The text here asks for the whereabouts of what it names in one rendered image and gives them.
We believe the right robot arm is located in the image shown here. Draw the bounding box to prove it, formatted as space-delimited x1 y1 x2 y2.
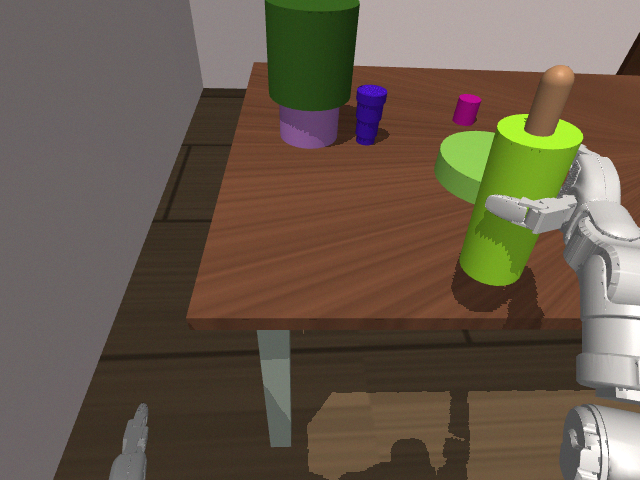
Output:
559 200 640 480

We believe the potted plant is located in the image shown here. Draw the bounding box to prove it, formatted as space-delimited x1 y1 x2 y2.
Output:
265 0 360 149

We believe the right robot hand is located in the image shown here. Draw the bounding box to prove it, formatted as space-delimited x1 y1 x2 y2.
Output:
485 144 621 234

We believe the left robot hand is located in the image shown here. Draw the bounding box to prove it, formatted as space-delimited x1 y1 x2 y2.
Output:
109 403 148 480

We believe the table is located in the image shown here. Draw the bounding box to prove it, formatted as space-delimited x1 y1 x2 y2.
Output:
186 62 640 447

